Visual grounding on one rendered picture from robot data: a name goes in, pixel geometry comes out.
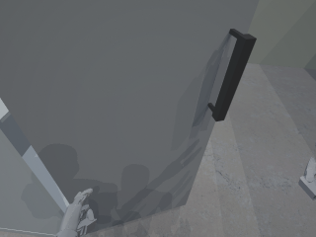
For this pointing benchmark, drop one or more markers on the fridge door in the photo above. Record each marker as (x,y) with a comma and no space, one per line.
(113,94)

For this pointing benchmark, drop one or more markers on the robot left hand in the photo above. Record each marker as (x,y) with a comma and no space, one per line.
(75,211)

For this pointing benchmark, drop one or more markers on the robot right hand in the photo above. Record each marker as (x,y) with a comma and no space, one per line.
(308,182)

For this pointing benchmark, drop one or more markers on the handle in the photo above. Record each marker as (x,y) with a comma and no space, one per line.
(238,61)

